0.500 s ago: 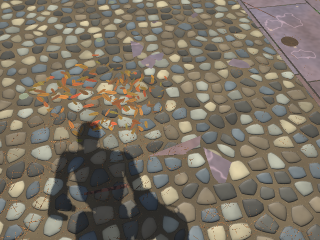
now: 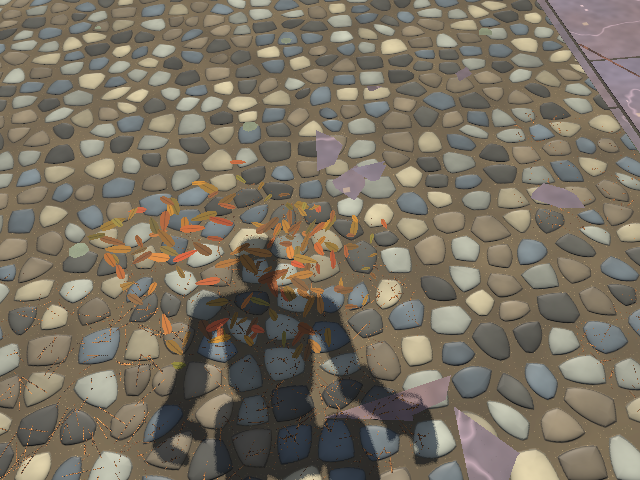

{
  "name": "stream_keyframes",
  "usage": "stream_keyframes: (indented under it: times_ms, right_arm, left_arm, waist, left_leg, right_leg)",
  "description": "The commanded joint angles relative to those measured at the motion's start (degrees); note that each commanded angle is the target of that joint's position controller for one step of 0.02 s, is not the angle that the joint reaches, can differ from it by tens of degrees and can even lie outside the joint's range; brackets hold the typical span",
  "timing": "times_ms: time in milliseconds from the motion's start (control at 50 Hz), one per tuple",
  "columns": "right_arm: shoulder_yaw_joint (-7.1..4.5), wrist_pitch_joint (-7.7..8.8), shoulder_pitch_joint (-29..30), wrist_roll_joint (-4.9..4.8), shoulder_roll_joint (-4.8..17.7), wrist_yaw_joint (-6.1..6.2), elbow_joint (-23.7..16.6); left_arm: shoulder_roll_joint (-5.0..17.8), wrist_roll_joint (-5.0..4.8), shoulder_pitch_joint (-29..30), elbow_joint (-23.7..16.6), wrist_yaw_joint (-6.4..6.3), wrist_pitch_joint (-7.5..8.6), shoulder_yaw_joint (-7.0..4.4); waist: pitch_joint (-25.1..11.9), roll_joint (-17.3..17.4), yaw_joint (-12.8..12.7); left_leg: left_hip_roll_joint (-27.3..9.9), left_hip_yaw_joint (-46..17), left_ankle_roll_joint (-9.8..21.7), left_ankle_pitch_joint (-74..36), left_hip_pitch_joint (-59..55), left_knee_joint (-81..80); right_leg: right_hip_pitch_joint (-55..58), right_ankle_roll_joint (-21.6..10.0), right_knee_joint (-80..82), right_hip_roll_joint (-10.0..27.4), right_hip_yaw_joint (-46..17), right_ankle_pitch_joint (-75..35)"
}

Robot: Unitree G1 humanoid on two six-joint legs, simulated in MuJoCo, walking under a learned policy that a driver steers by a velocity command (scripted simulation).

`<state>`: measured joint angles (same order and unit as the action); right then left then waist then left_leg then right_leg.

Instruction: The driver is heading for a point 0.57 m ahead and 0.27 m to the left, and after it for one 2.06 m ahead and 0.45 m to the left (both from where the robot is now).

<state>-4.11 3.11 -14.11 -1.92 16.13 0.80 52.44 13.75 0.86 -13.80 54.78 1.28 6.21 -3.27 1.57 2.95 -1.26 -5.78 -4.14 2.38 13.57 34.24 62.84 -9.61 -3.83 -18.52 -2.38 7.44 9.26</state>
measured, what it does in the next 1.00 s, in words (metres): walks ahead, turning left: left foot, then right foot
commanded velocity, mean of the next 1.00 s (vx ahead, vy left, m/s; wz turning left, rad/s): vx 0.44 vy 0.00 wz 0.54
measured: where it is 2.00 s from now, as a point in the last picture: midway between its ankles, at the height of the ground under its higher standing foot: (270, 435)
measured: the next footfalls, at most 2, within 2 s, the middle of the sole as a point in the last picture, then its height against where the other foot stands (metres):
left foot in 0.34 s outside the picture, level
right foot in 0.80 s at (320, 405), level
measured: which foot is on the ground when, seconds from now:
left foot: up 0.00-0.32, down 0.34-0.80, up 0.82-1.00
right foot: down 0.00-0.34, up 0.36-0.78, down 0.80-1.00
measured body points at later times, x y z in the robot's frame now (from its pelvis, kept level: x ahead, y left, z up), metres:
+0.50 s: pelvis +0.28 +0.07 -0.01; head +0.31 +0.09 +0.44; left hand +0.33 +0.37 -0.12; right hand +0.45 -0.17 -0.12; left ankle +0.30 +0.14 -0.74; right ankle +0.27 -0.10 -0.65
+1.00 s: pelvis +0.53 +0.09 -0.01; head +0.57 +0.11 +0.44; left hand +0.52 +0.40 -0.11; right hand +0.79 -0.09 -0.12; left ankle +0.44 +0.19 -0.66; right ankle +0.64 +0.03 -0.74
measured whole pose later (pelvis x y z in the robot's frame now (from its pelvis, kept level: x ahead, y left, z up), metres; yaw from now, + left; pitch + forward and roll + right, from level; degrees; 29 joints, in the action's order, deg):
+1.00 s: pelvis +0.53 +0.09 -0.01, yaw +35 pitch +2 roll -1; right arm -5.2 -2.0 -14.5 -1.3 18.6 2.1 38.5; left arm 14.4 1.4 -6.0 43.9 0.1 3.6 -3.0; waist 3.7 2.1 0.6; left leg -0.9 -2.6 -3.1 26.8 31.7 66.6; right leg -19.5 -1.6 -25.5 0.4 4.4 8.0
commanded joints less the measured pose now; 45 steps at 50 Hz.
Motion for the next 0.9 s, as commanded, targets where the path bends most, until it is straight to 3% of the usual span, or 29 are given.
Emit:
stream_keyframes:
  times_ms: [20, 120, 220, 280, 300, 320, 340, 360, 380, 400, 420, 440, 460, 500, 560, 620, 700, 760, 780, 800, 820, 840, 860, 880, 900]
  right_arm:
    - [-1.0, -0.49, -1.96, 0.37, 2.48, 0.11, -2.64]
    - [-0.25, 0.2, 6.72, 0.88, 0.77, -1.57, -5.93]
    - [0.45, 0.13, 14.31, 0.71, 0.07, -3.53, -11.04]
    - [-0.6, -0.19, 11.96, 0.54, 2.3, -4.5, -12.68]
    - [-1.51, -0.37, 7.65, 0.4, 3.99, -4.55, -12.18]
    - [-3.01, -0.42, 0.01, 0.22, 6.71, -4.22, -10.65]
    - [-5.07, -0.8, -9.37, 0.3, 10.97, -3.05, -8.47]
    - [-6.13, -0.76, -9.97, 0.06, 17.04, -2.26, -8.02]
    - [-4.81, -0.04, -11.57, 0.89, 13.8, -2.33, -9.65]
    - [-3.83, 0.58, -9.79, 1.49, 10.33, -2.33, -9.48]
    - [-3.28, 1.07, -5.87, 1.15, 8.29, -2.33, -10.08]
    - [-2.72, 1.2, -1.58, 1.04, 6.48, -2.37, -11.06]
    - [-2.16, 1.31, 0.81, 1.51, 5.21, -2.14, -12.05]
    - [-2.19, 1.35, 1.51, 1.36, 6.05, -1.68, -12.65]
    - [-2.91, 1.27, -0.7, 1.12, 8.79, -0.46, -12.47]
    - [-3.06, 0.68, -2.87, 0.81, 9.07, 0.1, -12.14]
    - [-2.99, 0.2, -6.19, 0.41, 8.54, 0.1, -10.97]
    - [-3.06, -0.65, -5.62, 0.75, 8.41, 0.75, -11.38]
    - [-2.86, -1.04, -4.38, 0.76, 7.74, 0.95, -12.09]
    - [-2.19, -1.09, -3.48, 0.98, 5.76, 0.98, -13.28]
    - [-1.09, -1.09, -3.73, 2.14, 2.94, 1.2, -15.36]
    - [-0.49, -0.85, -15.99, 0.65, 1.43, 0.89, -16.02]
    - [-1.73, -1.38, -16.22, 0.14, 8.09, 1.02, -13.65]
    - [-2.54, -2.21, -9.14, 0.31, 10.69, 1.12, -14.65]
    - [-2.77, -3.11, -5.84, 0.67, 10.52, 1.43, -15.28]
  left_arm:
    - [7.36, 0.36, 2.27, -2.49, -0.93, 1.2, -1.51]
    - [8.88, -0.15, 0.08, -1.99, -2.26, 0.52, -1.63]
    - [10.24, -1.13, -5.25, -0.32, -2.63, -1.81, -2.24]
    - [12.38, -1.52, -3.23, -1.49, -3.15, -3.15, -2.91]
    - [13.1, -1.54, -2.44, -1.97, -3.4, -3.61, -3.13]
    - [13.46, -1.73, -1.22, -2.47, -3.53, -3.93, -3.15]
    - [12.99, -1.5, -0.77, -3.44, -3.58, -3.57, -2.83]
    - [3.45, 0.53, -6.19, -6.25, -2.27, -1.9, -0.03]
    - [6.35, -1.58, -2.01, -7.62, -1.23, 1.02, -0.13]
    - [9.28, -3.72, 4.47, -9.54, -0.6, 2.64, -0.98]
    - [8.89, -3.53, 5.41, -9.89, -0.7, 3.29, -0.77]
    - [8.98, -2.09, 5.29, -9.12, -1.13, 3.17, -1.16]
    - [9.7, -1.37, 4.0, -8.87, -1.25, 2.39, -1.72]
    - [8.76, -0.63, 2.79, -9.3, -1.27, 0.78, -1.9]
    - [6.61, 0.06, 7.93, -11.44, -1.67, -0.22, -1.21]
    - [5.11, -0.29, 14.21, -13.36, -1.27, 0.01, -0.48]
    - [6.98, -1.35, 18.27, -15.69, -0.56, 0.6, -0.84]
    - [9.59, -0.87, 16.02, -15.74, -0.19, 1.57, -1.85]
    - [10.16, -0.46, 12.25, -14.77, -0.29, 1.97, -2.31]
    - [11.89, 0.56, 7.29, -14.12, -0.53, 2.35, -2.92]
    - [15.65, 1.57, -0.67, -13.74, -0.97, 2.15, -3.69]
    - [17.76, 1.32, -2.42, -12.32, -0.52, 0.84, -4.13]
    - [12.03, -0.12, 0.08, -14.1, -0.44, 0.0, -2.92]
    - [8.36, -0.35, 2.51, -15.22, -0.87, -0.75, -1.87]
    - [7.61, 0.04, 5.5, -15.38, -1.06, -1.54, -1.32]
  waist:
    - [0.81, -6.23, 1.74]
    - [2.65, -4.9, -0.97]
    - [4.74, -4.1, -3.26]
    - [1.0, -7.17, 0.13]
    - [-1.8, -8.28, 2.89]
    - [-5.89, -7.95, 7.32]
    - [-10.89, -4.02, 11.81]
    - [-15.11, 11.4, 5.46]
    - [-22.9, 6.58, 7.67]
    - [-15.67, 3.36, 9.04]
    - [-10.46, -1.01, 6.45]
    - [-6.69, -3.82, 3.8]
    - [-5.56, -3.07, 1.75]
    - [-4.3, -2.69, -0.04]
    - [-2.03, -1.67, 0.94]
    - [-1.24, 0.71, 3.63]
    - [-1.46, 2.48, 5.29]
    - [-1.9, 4.56, 3.31]
    - [-3.55, 5.0, 1.12]
    - [-8.21, 3.89, -1.3]
    - [-17.1, -4.57, -3.65]
    - [-25.3, -24.27, 2.06]
    - [-22.17, -15.92, 0.96]
    - [-14.78, -11.04, -0.98]
    - [-10.85, -7.15, -0.15]
  left_leg:
    - [-2.24, -3.54, -0.79, -8.45, 4.67, -4.06]
    - [-1.08, 1.81, -0.91, -19.65, 4.15, -19.55]
    - [0.21, 5.7, 0.95, -13.59, 9.28, -26.14]
    - [4.72, 10.48, 3.73, -5.41, 0.94, -26.64]
    - [6.94, 11.74, 5.07, -2.82, -5.19, -26.32]
    - [9.07, 11.81, 7.01, -4.62, -16.19, -29.4]
    - [6.52, 4.49, 9.87, -6.06, -33.28, -33.02]
    - [-8.81, -25.79, 20.16, -1.6, -54.4, -35.33]
    - [-14.21, -44.02, 24.25, 3.37, -59.79, -44.64]
    - [-12.23, -35.45, 20.48, -0.56, -55.74, -46.03]
    - [-9.7, -27.51, 18.11, -5.49, -47.3, -45.9]
    - [-7.29, -21.75, 16.42, -11.43, -38.54, -46.6]
    - [-5.79, -18.45, 15.78, -15.69, -32.73, -47.81]
    - [-4.41, -15.86, 15.75, -19.26, -26.56, -49.76]
    - [-1.97, -11.26, 14.69, -20.85, -21.09, -50.86]
    - [1.37, -8.55, 11.31, -14.61, -18.4, -49.76]
    - [-0.48, -13.31, 9.57, -8.44, -21.89, -46.26]
    - [-1.26, -17.74, 7.74, -14.2, -26.79, -38.67]
    - [0.56, -17.57, 6.16, -18.05, -27.09, -34.16]
    - [4.01, -15.36, 3.65, -19.45, -24.6, -25.46]
    - [8.56, -9.74, 0.49, -3.6, -15.64, -8.55]
    - [13.87, -6.21, -2.43, 28.51, 0.93, 6.96]
    - [8.54, -7.96, -3.82, 24.56, 5.29, 13.56]
    - [6.98, -5.35, -4.74, 20.46, 7.25, 14.77]
    - [5.05, -3.37, -5.44, 17.47, 5.78, 13.25]
  right_leg:
    - [0.18, -6.86, 12.5, 16.02, -7.99, -9.97]
    - [3.65, -5.03, 13.37, 15.01, -0.31, -13.59]
    - [16.2, -4.74, 8.2, 18.78, 2.48, -22.7]
    - [18.62, -3.08, -1.26, 19.29, 4.95, -47.24]
    - [18.03, -2.45, -8.2, 18.97, 5.51, -54.76]
    - [14.45, -1.13, -18.72, 17.56, 6.29, -55.01]
    - [2.64, 1.34, -34.52, 15.03, 6.37, -41.38]
    - [-24.82, 4.99, -55.81, 3.45, 3.35, 14.61]
    - [-33.32, 4.4, -64.16, -0.38, -10.82, 25.13]
    - [-38.42, 2.64, -63.12, 3.16, -13.17, 20.02]
    - [-36.92, 1.79, -57.69, 5.88, -12.93, 14.87]
    - [-33.06, 2.26, -52.28, 7.69, -12.47, 12.44]
    - [-28.63, 2.89, -49.17, 8.95, -12.73, 10.65]
    - [-25.11, 4.84, -44.05, 9.23, -11.9, 9.21]
    - [-24.88, 7.5, -32.6, 7.86, -10.13, 1.14]
    - [-20.7, 7.71, -18.6, 4.85, -9.47, -11.19]
    - [-18.14, 6.75, -11.27, 3.06, -11.07, -13.8]
    - [-15.55, 4.61, -8.01, 2.09, -11.47, -7.61]
    - [-10.72, 3.37, -5.4, 1.67, -10.32, -9.27]
    - [-1.04, 1.09, -5.39, 5.27, -12.05, -15.38]
    - [14.79, -2.52, -9.05, 16.76, -22.0, -30.58]
    - [29.59, -13.69, -7.07, 30.2, -45.12, -32.66]
    - [25.89, -12.54, -5.65, 28.86, -44.76, -22.65]
    - [18.98, -9.88, -5.12, 25.5, -33.99, -21.25]
    - [11.61, -8.58, -4.03, 22.52, -27.36, -22.53]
